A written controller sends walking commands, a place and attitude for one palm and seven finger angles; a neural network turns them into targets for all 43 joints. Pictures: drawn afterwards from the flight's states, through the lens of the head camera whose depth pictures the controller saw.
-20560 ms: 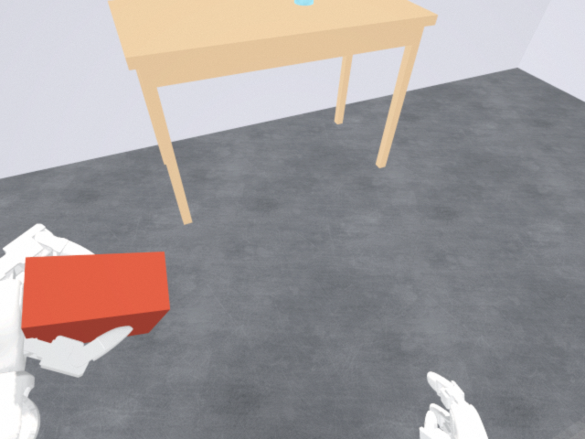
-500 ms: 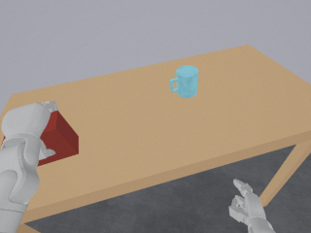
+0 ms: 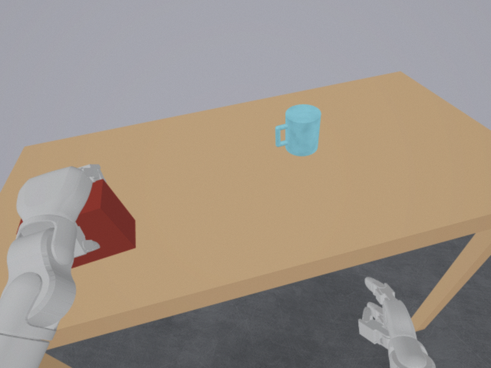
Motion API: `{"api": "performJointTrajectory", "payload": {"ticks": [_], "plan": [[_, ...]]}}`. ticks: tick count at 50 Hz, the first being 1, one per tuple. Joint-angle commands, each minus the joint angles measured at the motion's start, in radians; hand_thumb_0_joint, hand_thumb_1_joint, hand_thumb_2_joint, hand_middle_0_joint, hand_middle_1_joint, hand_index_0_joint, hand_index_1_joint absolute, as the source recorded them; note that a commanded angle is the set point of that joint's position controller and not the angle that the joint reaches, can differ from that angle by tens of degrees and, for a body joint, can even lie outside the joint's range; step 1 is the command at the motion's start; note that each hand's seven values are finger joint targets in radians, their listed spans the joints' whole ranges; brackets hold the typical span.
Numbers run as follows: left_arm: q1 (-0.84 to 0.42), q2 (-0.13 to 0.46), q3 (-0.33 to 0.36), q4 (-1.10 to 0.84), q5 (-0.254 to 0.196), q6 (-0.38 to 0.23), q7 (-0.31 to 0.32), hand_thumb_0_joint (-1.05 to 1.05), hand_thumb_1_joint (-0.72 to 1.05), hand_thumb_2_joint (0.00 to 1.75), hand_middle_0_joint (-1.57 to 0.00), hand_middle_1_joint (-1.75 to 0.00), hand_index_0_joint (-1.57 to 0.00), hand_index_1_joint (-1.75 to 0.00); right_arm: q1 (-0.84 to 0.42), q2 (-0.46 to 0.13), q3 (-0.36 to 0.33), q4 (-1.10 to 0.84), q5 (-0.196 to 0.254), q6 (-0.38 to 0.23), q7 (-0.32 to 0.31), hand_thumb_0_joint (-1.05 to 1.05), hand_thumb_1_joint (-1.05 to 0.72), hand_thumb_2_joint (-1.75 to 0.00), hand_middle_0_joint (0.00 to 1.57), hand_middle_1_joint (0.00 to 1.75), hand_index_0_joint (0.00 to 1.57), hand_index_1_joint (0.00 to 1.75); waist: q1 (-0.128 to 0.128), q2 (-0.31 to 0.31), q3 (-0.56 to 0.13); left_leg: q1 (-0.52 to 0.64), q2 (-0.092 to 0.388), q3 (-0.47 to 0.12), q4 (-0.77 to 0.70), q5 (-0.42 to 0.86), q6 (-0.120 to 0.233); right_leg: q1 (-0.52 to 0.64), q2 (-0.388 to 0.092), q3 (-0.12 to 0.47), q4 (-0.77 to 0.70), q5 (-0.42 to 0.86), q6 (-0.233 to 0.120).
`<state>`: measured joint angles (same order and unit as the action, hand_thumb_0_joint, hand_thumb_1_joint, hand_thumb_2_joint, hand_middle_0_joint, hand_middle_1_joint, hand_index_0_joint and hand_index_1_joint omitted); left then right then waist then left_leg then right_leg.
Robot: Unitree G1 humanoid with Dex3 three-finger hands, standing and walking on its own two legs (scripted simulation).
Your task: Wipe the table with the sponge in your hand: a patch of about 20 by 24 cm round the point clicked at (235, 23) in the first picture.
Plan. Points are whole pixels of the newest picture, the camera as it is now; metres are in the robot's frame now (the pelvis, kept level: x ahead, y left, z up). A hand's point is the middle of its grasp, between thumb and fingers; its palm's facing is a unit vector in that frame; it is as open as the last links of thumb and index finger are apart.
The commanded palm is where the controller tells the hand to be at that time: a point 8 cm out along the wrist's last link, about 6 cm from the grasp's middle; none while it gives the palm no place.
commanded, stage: move the sponge above the wiping area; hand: left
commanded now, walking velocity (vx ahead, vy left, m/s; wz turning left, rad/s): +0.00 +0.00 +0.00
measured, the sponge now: (90, 232) +0.26 +0.31 +0.11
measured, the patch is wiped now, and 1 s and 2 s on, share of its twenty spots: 0.00 0.00 0.00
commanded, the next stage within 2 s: lower the sponge onto the table in 0.86 s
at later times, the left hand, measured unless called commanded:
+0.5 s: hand (91, 223) +0.25 +0.29 +0.14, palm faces +0.02 -0.05 -1.00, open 9.8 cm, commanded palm +0.22 +0.29 +0.22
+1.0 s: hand (94, 231) +0.25 +0.28 +0.13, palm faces +0.01 -0.03 -1.00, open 9.8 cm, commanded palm +0.22 +0.29 +0.22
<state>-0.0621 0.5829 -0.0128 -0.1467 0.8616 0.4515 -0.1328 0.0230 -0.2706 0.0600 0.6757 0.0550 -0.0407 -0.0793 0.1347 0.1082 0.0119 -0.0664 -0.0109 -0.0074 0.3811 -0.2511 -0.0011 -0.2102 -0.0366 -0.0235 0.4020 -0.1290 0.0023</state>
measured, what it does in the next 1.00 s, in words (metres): stands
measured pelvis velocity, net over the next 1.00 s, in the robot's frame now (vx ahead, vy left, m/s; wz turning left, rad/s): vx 0.00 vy -0.01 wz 0.01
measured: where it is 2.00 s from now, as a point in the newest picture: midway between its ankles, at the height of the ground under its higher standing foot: outside the picture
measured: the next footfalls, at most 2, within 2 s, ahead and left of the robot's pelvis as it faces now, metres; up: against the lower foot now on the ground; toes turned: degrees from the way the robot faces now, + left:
none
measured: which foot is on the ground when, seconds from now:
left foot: down 0.00-1.00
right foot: down 0.00-1.00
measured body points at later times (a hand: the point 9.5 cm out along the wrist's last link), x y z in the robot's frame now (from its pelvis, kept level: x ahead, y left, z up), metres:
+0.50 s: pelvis +0.00 +0.00 +0.00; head -0.01 -0.05 +0.45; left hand +0.25 +0.29 +0.19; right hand +0.26 -0.20 -0.08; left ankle -0.02 +0.12 -0.74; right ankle +0.06 -0.12 -0.74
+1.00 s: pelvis +0.00 -0.01 +0.00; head -0.02 -0.05 +0.45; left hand +0.24 +0.28 +0.19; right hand +0.25 -0.20 -0.07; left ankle -0.02 +0.12 -0.74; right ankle +0.06 -0.12 -0.74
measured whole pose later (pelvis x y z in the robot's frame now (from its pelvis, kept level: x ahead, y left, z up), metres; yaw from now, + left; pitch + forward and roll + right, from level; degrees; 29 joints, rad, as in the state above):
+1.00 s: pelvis +0.00 -0.01 +0.00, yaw +0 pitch -4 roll +1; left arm -0.02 0.60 -0.06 -0.17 0.87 0.33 -0.16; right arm 0.05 -0.27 0.06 0.67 0.04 -0.07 -0.10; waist 0.15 0.10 0.02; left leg -0.07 -0.01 -0.02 0.40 -0.26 -0.01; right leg -0.21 -0.03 -0.03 0.42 -0.14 -0.01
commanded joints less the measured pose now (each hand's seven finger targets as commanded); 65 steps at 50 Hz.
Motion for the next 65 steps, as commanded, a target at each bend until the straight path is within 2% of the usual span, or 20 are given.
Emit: {"api": "performJointTrajectory", "payload": {"ticks": [1, 2, 3, 7, 12, 20, 22, 24, 26, 27, 28, 32, 39, 44, 47, 50, 52, 54, 59, 65], "plan": [[-0.185, 0.244, 0.129, -0.230, 0.044, -0.020, 0.003, 0.00, 0.10, 1.30, -1.20, -1.60, -1.20, -1.60, -0.212, -0.096, -0.037, -0.202, -0.003, -0.047, 0.000, 0.00, -0.90, -0.90, 0.20, 0.30, 0.20, 0.30, 0.018, -0.067, -0.238, -0.106, -0.010, -0.032, -0.067, 0.233, 0.030, 0.212, 0.018, 0.021, -0.015, 0.040, -0.062], [-0.172, 0.284, 0.175, -0.280, 0.051, -0.029, 0.006, 0.00, 0.10, 1.30, -1.20, -1.60, -1.20, -1.60, -0.247, -0.090, -0.031, -0.221, -0.003, -0.057, 0.002, 0.00, -0.90, -0.90, 0.20, 0.30, 0.20, 0.30, 0.027, -0.047, -0.255, -0.097, -0.006, -0.042, -0.062, 0.231, 0.032, 0.217, 0.033, 0.061, -0.007, 0.034, -0.075], [-0.173, 0.275, 0.175, -0.308, 0.048, -0.046, 0.013, 0.00, 0.10, 1.30, -1.20, -1.60, -1.20, -1.60, -0.211, -0.085, -0.033, -0.220, -0.013, -0.058, 0.003, 0.00, -0.90, -0.90, 0.20, 0.30, 0.20, 0.30, 0.031, -0.057, -0.288, -0.095, -0.010, -0.026, -0.051, 0.265, 0.036, 0.241, 0.021, 0.026, 0.005, 0.060, -0.068], [-0.180, 0.325, 0.246, -0.300, 0.044, -0.075, 0.057, 0.00, 0.10, 1.30, -1.20, -1.60, -1.20, -1.60, -0.225, -0.081, -0.031, -0.209, -0.011, -0.059, 0.005, 0.00, -0.90, -0.90, 0.20, 0.30, 0.20, 0.30, 0.031, -0.035, -0.213, -0.093, -0.006, -0.041, -0.057, 0.240, 0.026, 0.195, 0.041, 0.080, -0.024, 0.025, -0.079], [-0.269, 0.298, 0.213, -0.161, 0.025, -0.047, 0.089, 0.00, 0.10, 1.30, -1.20, -1.60, -1.20, -1.60, -0.224, -0.093, -0.037, -0.175, 0.004, -0.056, -0.005, 0.00, -0.90, -0.90, 0.20, 0.30, 0.20, 0.30, 0.005, -0.029, -0.136, -0.106, -0.013, -0.026, -0.062, 0.166, 0.017, 0.133, 0.039, 0.089, -0.063, -0.053, -0.078], [-0.264, 0.217, 0.082, -0.194, 0.027, -0.058, 0.004, 0.00, 0.10, 1.30, -1.20, -1.60, -1.20, -1.60, -0.201, -0.094, -0.035, -0.188, 0.000, -0.071, -0.019, 0.00, -0.90, -0.90, 0.20, 0.30, 0.20, 0.30, -0.011, -0.044, -0.216, -0.084, -0.015, -0.028, -0.063, 0.171, 0.034, 0.171, 0.020, 0.027, -0.041, -0.010, -0.059], [-0.252, 0.268, 0.137, -0.218, 0.038, -0.074, -0.001, 0.00, 0.10, 1.30, -1.20, -1.60, -1.20, -1.60, -0.223, -0.086, -0.030, -0.203, 0.003, -0.080, -0.020, 0.00, -0.90, -0.90, 0.20, 0.30, 0.20, 0.30, -0.005, -0.073, -0.219, -0.084, -0.012, -0.039, -0.059, 0.154, 0.035, 0.166, 0.032, 0.065, -0.039, -0.037, -0.068], [-0.245, 0.286, 0.170, -0.216, 0.044, -0.100, 0.015, 0.00, 0.10, 1.30, -1.20, -1.60, -1.20, -1.60, -0.177, -0.086, -0.036, -0.190, -0.009, -0.078, -0.018, 0.00, -0.90, -0.90, 0.20, 0.30, 0.20, 0.30, 0.008, -0.084, -0.237, -0.088, -0.011, -0.030, -0.059, 0.201, 0.034, 0.190, 0.022, 0.028, -0.030, -0.002, -0.061], [-0.211, 0.308, 0.217, -0.242, 0.038, -0.115, 0.039, 0.00, 0.10, 1.30, -1.20, -1.60, -1.20, -1.60, -0.173, -0.085, -0.041, -0.192, -0.015, -0.070, -0.011, 0.00, -0.90, -0.90, 0.20, 0.30, 0.20, 0.30, 0.027, -0.057, -0.244, -0.086, -0.010, -0.028, -0.053, 0.245, 0.029, 0.211, 0.019, 0.036, -0.023, 0.045, -0.066], [-0.206, 0.375, 0.287, -0.261, 0.039, -0.110, 0.056, 0.00, 0.10, 1.30, -1.20, -1.60, -1.20, -1.60, -0.210, -0.089, -0.037, -0.197, -0.013, -0.075, -0.010, 0.00, -0.90, -0.90, 0.20, 0.30, 0.20, 0.30, 0.039, -0.026, -0.250, -0.087, -0.013, -0.042, -0.051, 0.241, 0.025, 0.219, 0.035, 0.089, -0.023, 0.038, -0.082], [-0.205, 0.335, 0.269, -0.268, 0.033, -0.112, 0.072, 0.00, 0.10, 1.30, -1.20, -1.60, -1.20, -1.60, -0.185, -0.078, -0.039, -0.198, -0.019, -0.072, -0.006, 0.00, -0.90, -0.90, 0.20, 0.30, 0.20, 0.30, 0.042, -0.036, -0.276, -0.097, -0.013, -0.024, -0.048, 0.280, 0.023, 0.254, 0.019, 0.051, -0.005, 0.075, -0.076], [-0.162, 0.311, 0.267, -0.209, 0.008, -0.054, 0.100, 0.00, 0.10, 1.30, -1.20, -1.60, -1.20, -1.60, -0.227, -0.088, -0.042, -0.188, -0.002, -0.055, 0.009, 0.00, -0.90, -0.90, 0.20, 0.30, 0.20, 0.30, 0.036, -0.021, -0.177, -0.105, -0.011, -0.025, -0.049, 0.246, 0.011, 0.187, 0.035, 0.099, -0.039, 0.031, -0.082], [-0.176, 0.209, 0.109, -0.206, 0.002, 0.000, 0.020, 0.00, 0.10, 1.30, -1.20, -1.60, -1.20, -1.60, -0.212, -0.098, -0.038, -0.198, 0.008, -0.054, -0.005, 0.00, -0.90, -0.90, 0.20, 0.30, 0.20, 0.30, -0.005, -0.068, -0.168, -0.114, -0.013, -0.014, -0.054, 0.152, 0.033, 0.145, 0.018, 0.032, -0.039, -0.035, -0.051], [-0.301, 0.284, 0.126, -0.248, 0.054, -0.086, 0.001, 0.00, 0.10, 1.30, -1.20, -1.60, -1.20, -1.60, -0.181, -0.090, -0.034, -0.199, -0.004, -0.081, -0.028, 0.00, -0.90, -0.90, 0.20, 0.30, 0.20, 0.30, -0.017, -0.068, -0.219, -0.087, -0.019, -0.026, -0.050, 0.133, 0.043, 0.150, 0.021, 0.041, -0.040, -0.070, -0.056], [-0.335, 0.369, 0.224, -0.269, 0.058, -0.141, 0.040, 0.00, 0.10, 1.30, -1.20, -1.60, -1.20, -1.60, -0.195, -0.085, -0.033, -0.196, -0.006, -0.093, -0.036, 0.00, -0.90, -0.90, 0.20, 0.30, 0.20, 0.30, 0.002, -0.012, -0.232, -0.072, -0.018, -0.047, -0.059, 0.130, 0.035, 0.167, 0.040, 0.089, -0.045, -0.067, -0.077], [-0.322, 0.326, 0.228, -0.165, 0.034, -0.151, 0.091, 0.00, 0.10, 1.30, -1.20, -1.60, -1.20, -1.60, -0.156, -0.082, -0.042, -0.166, -0.012, -0.087, -0.033, 0.00, -0.90, -0.90, 0.20, 0.30, 0.20, 0.30, 0.010, -0.010, -0.205, -0.086, -0.014, -0.033, -0.069, 0.172, 0.018, 0.181, 0.026, 0.053, -0.056, -0.035, -0.073], [-0.288, 0.338, 0.261, -0.113, 0.017, -0.115, 0.107, 0.00, 0.10, 1.30, -1.20, -1.60, -1.20, -1.60, -0.198, -0.086, -0.041, -0.161, -0.003, -0.078, -0.026, 0.00, -0.90, -0.90, 0.20, 0.30, 0.20, 0.30, 0.023, 0.006, -0.172, -0.097, -0.014, -0.032, -0.066, 0.161, 0.010, 0.168, 0.034, 0.103, -0.066, -0.054, -0.087], [-0.299, 0.275, 0.201, -0.077, 0.006, -0.079, 0.108, 0.00, 0.10, 1.30, -1.20, -1.60, -1.20, -1.60, -0.195, -0.089, -0.043, -0.156, -0.001, -0.064, -0.015, 0.00, -0.90, -0.90, 0.20, 0.30, 0.20, 0.30, 0.018, -0.015, -0.166, -0.121, -0.009, -0.012, -0.073, 0.168, 0.006, 0.178, 0.017, 0.059, -0.054, -0.037, -0.073], [-0.204, 0.214, 0.132, -0.141, 0.005, 0.001, 0.043, 0.00, 0.10, 1.30, -1.20, -1.60, -1.20, -1.60, -0.221, -0.097, -0.039, -0.191, 0.005, -0.052, 0.004, 0.00, -0.90, -0.90, 0.20, 0.30, 0.20, 0.30, 0.017, -0.060, -0.210, -0.120, -0.009, -0.015, -0.065, 0.219, 0.020, 0.202, 0.015, 0.024, -0.024, 0.035, -0.060], [-0.222, 0.208, 0.083, -0.232, 0.043, -0.038, -0.006, 0.00, 0.10, 1.30, -1.20, -1.60, -1.20, -1.60, -0.188, -0.098, -0.036, -0.207, -0.003, -0.057, 0.000, 0.00, -0.90, -0.90, 0.20, 0.30, 0.20, 0.30, -0.003, -0.087, -0.206, -0.106, -0.006, -0.027, -0.064, 0.182, 0.039, 0.165, 0.022, 0.012, -0.027, -0.002, -0.055]]}}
